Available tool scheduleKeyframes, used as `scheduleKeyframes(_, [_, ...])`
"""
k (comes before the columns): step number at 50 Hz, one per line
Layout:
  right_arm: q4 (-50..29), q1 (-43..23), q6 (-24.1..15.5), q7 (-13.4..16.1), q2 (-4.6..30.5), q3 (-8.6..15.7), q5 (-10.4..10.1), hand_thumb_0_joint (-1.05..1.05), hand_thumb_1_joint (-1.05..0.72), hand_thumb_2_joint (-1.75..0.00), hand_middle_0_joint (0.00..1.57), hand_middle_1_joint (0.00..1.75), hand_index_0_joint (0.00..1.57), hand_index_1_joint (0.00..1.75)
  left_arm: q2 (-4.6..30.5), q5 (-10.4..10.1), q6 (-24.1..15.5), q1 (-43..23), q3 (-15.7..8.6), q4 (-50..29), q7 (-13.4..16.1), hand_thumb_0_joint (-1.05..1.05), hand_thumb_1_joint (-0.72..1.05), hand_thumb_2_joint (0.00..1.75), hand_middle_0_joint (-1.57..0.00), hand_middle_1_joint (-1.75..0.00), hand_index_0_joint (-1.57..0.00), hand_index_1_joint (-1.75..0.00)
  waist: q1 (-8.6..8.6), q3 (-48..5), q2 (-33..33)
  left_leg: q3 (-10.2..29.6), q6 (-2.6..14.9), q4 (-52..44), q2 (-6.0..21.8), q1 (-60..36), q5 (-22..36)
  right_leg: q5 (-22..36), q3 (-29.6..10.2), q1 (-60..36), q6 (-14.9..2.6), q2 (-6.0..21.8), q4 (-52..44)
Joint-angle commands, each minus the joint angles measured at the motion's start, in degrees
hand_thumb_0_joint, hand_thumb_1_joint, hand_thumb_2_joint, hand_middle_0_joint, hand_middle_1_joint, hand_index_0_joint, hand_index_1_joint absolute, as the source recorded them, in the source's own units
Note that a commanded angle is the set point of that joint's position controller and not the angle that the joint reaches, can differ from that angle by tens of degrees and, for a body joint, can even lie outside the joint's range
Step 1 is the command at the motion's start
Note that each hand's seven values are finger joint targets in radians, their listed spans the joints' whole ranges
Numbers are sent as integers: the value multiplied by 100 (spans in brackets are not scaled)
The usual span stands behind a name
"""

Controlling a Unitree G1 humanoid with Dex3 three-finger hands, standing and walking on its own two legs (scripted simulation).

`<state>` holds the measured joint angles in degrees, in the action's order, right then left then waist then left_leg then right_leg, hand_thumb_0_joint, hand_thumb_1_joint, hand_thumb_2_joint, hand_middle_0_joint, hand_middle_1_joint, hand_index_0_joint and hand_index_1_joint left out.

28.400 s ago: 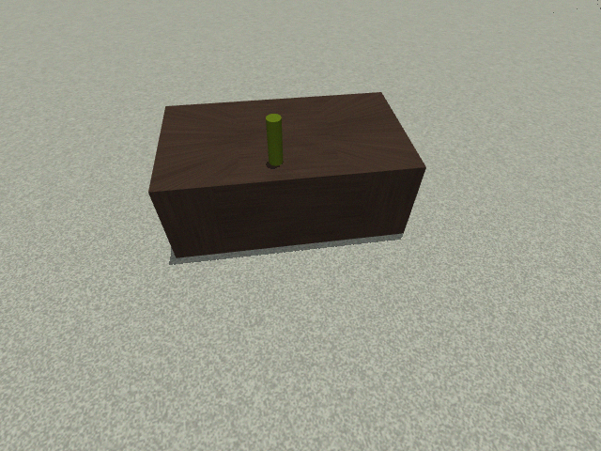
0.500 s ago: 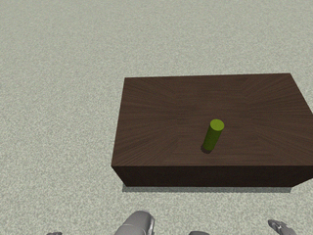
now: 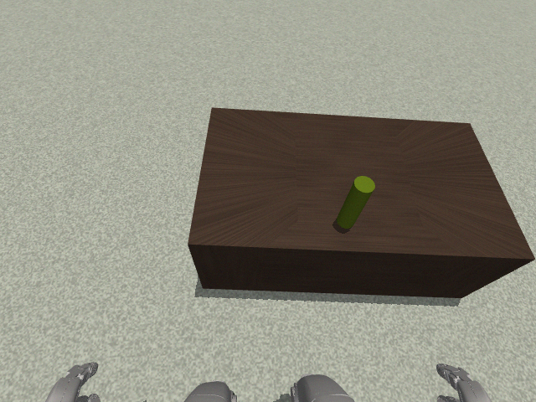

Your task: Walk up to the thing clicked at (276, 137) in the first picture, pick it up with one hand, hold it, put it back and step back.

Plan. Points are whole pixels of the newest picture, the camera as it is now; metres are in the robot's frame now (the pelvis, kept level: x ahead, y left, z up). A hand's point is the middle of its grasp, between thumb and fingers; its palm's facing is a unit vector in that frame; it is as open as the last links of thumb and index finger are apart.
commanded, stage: step back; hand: right
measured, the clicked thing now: (354, 204) +0.62 -0.23 -0.28
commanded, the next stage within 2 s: none
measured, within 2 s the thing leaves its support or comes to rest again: neither
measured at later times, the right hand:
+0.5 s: hand out of the picture -0.08 -0.26 -0.16, palm faces -0.08 +0.91 -0.41, open 7.4 cm
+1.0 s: hand out of the picture -0.20 -0.28 -0.15, palm faces +0.01 +0.92 -0.39, open 7.4 cm
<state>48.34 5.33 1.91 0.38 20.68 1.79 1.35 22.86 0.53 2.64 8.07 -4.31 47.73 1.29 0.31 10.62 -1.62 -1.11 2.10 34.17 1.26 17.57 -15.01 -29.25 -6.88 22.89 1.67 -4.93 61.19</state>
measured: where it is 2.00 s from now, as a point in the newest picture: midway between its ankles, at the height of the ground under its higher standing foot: outside the picture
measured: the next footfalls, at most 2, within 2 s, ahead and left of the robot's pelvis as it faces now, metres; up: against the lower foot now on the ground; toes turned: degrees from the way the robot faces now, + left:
right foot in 0.12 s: -0.01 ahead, -0.14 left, +0.00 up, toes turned +1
left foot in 0.44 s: -0.11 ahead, +0.12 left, +0.00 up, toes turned -1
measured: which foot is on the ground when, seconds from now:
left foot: down 0.00-0.14, up 0.16-0.42, down 0.44-0.86, up 0.88-1.00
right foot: up 0.00-0.10, down 0.12-0.46, up 0.48-0.80, down 0.82-1.00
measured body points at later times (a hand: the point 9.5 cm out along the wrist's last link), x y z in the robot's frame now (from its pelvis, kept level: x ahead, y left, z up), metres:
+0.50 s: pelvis -0.14 +0.01 -0.01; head -0.08 +0.03 +0.43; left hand +0.00 +0.33 -0.13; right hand -0.07 -0.31 -0.13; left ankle -0.15 +0.12 -0.73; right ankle -0.07 -0.13 -0.72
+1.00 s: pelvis -0.30 +0.00 +0.00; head -0.26 -0.01 +0.44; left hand -0.21 +0.31 -0.11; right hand -0.20 -0.32 -0.12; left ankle -0.28 +0.13 -0.66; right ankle -0.29 -0.13 -0.73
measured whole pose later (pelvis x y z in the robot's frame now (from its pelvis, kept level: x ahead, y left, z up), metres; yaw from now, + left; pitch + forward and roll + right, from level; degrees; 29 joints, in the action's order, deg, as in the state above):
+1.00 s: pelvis -0.30 +0.00 +0.00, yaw -3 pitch -2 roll +1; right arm 49.2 8.3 3.0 0.7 23.6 2.7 0.1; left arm 20.7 2.6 2.8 11.3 -3.1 49.0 0.2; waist 1.4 7.9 0.4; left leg 6.5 -1.0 62.7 -6.1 28.7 -26.8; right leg -17.7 -2.7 17.0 -0.3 1.0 36.3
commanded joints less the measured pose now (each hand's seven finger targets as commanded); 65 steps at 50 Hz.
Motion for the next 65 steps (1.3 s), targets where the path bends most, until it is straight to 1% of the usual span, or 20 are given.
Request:
scheduleKeyframes(1, [-477,10,-38,97,1555,459,8,0,-90,-90,20,30,20,30,859,23,-173,356,-288,-401,13,0,90,90,-20,-30,-20,-30,-93,-1446,1331,1217,1075,-534,1398,-1209,2355,325,319,-209,-44,422,-1677])
scheduleKeyframes(5, [-516,-110,64,36,1521,444,-107,0,-90,-90,20,30,20,30,965,151,-295,895,-326,-99,4,0,90,90,-20,-30,-20,-30,159,-1663,931,1007,555,13,1079,-256,1084,1876,500,-1525,-334,456,-3712])
scheduleKeyframes(7, [-619,-280,76,42,1092,349,-155,0,-90,-90,20,30,20,30,1895,151,-298,476,-553,-291,-34,0,90,90,-20,-30,-20,-30,257,-1180,-1423,273,-158,1978,-518,1039,-1643,2202,-2213,-932,-1635,2439,-4324])
scheduleKeyframes(8, [-551,-308,128,87,1293,445,-115,0,-90,-90,20,30,20,30,2011,237,-345,188,-569,-529,-11,0,90,90,-20,-30,-20,-30,283,-869,-1258,1052,-216,3198,-477,812,-2127,2543,-2752,-88,-2016,2905,-4402])
scheduleKeyframes(11, [-259,341,83,94,1307,412,-229,0,-90,-90,20,30,20,30,1390,142,-306,-457,-409,-679,47,0,90,90,-20,-30,-20,-30,-184,-819,-555,1148,-244,3695,-770,876,-1268,3284,-843,-298,-1355,1882,-3802])
scheduleKeyframes(20, [-134,828,-72,82,1151,390,-13,0,-90,-90,20,30,20,30,1348,86,-119,-54,-371,-775,77,0,90,90,-20,-30,-20,-30,53,-1515,-1014,216,-206,-274,-278,89,-741,4015,-500,-1758,-1148,1789,-2676])
scheduleKeyframes(22, [-44,973,-130,68,1404,510,78,0,-90,-90,20,30,20,30,1116,41,-29,-3,-253,-814,27,0,90,90,-20,-30,-20,-30,-20,-1497,-192,933,6,-1210,218,-812,574,2716,-191,-655,-650,1269,-2112])
scheduleKeyframes(24, [-249,639,-109,-2,2369,699,117,0,-90,-90,20,30,20,30,1117,48,-51,-678,-342,-918,130,0,90,90,-20,-30,-20,-30,-443,-1208,1625,3430,1491,-1710,2145,41,1673,-916,-90,187,-207,-25,132])
scheduleKeyframes(26, [-246,190,-155,75,1768,518,121,0,-90,-90,20,30,20,30,1038,-31,-11,-344,-333,-675,137,0,90,90,-20,-30,-20,-30,-45,-1088,674,2191,1141,-1263,1567,-155,2334,-417,-618,458,-308,-144,1120])
scheduleKeyframes(38, [-443,269,-28,100,1660,519,33,0,-90,-90,20,30,20,30,840,74,-143,427,-233,-355,-35,0,90,90,-20,-30,-20,-30,-112,-1684,1346,1362,1018,-452,1275,-1205,2190,473,521,-506,-111,342,-2478])
scheduleKeyframes(41, [-490,126,47,54,1527,446,-47,0,-90,-90,20,30,20,30,1139,179,-191,939,-356,-85,-50,0,90,90,-20,-30,-20,-30,133,-1686,813,1163,361,-190,894,266,768,1357,148,-1731,-477,604,-3513])
scheduleKeyframes(43, [-595,-229,57,143,1280,439,-71,0,-90,-90,20,30,20,30,2092,215,-153,367,-558,-337,-84,0,90,90,-20,-30,-20,-30,396,-968,-1511,559,-247,2378,-579,920,-1974,821,-2547,69,-1837,2818,-4621])
scheduleKeyframes(44, [-539,-132,88,152,1436,490,-72,0,-90,-90,20,30,20,30,1973,210,-194,-32,-511,-537,-45,0,90,90,-20,-30,-20,-30,185,-696,-1155,1160,-278,3199,-421,777,-1850,1085,-2520,594,-1932,2957,-4657])
scheduleKeyframes(47, [-279,381,19,131,1333,430,-134,0,-90,-90,20,30,20,30,1314,205,-192,-640,-365,-640,33,0,90,90,-20,-30,-20,-30,-164,-769,-430,1003,-275,3497,-760,744,-1164,2671,-583,84,-1340,1860,-3743])
scheduleKeyframes(54, [-240,631,-133,135,1102,351,10,0,-90,-90,20,30,20,30,1342,156,-41,-95,-342,-665,68,0,90,90,-20,-30,-20,-30,116,-1380,-984,149,-248,-103,-278,318,-880,4035,-418,-1726,-1132,1830,-2629])
scheduleKeyframes(56, [-77,893,-181,157,1282,440,59,0,-90,-90,20,30,20,30,1140,90,36,-33,-209,-732,9,0,90,90,-20,-30,-20,-30,29,-1610,-476,497,-101,-1244,-34,-669,813,3401,-151,-1096,-702,1435,-1941])
scheduleKeyframes(58, [-265,544,-144,92,2396,644,59,0,-90,-90,20,30,20,30,1050,22,53,-318,-203,-840,51,0,90,90,-20,-30,-20,-30,-184,-1539,1554,3022,1316,-1482,2201,-414,2238,-723,434,218,-236,225,-213])
scheduleKeyframes(59, [-260,491,-172,104,2291,662,94,0,-90,-90,20,30,20,30,1172,89,74,-537,-278,-749,87,0,90,90,-20,-30,-20,-30,-260,-1255,1222,3167,1569,-1548,2313,225,2121,-818,-220,38,-223,202,676])
scheduleKeyframes(62, [-338,-69,-190,184,1703,427,86,0,-90,-90,20,30,20,30,1103,-16,105,79,-293,-419,20,0,90,90,-20,-30,-20,-30,246,-1095,720,1581,1079,-991,1442,113,2481,-114,-377,195,-244,63,1319])
scheduleKeyframes(65, [-277,175,-193,144,1493,433,115,0,-90,-90,20,30,20,30,975,76,21,197,-303,-342,-71,0,90,90,-20,-30,-20,-30,66,-1145,900,1329,976,-998,1108,-448,1331,35,-55,202,-102,155,110])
